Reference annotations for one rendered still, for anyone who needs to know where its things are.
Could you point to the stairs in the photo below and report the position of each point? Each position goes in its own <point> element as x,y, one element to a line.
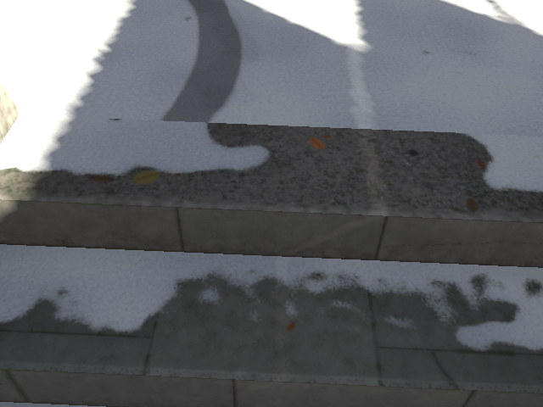
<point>111,305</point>

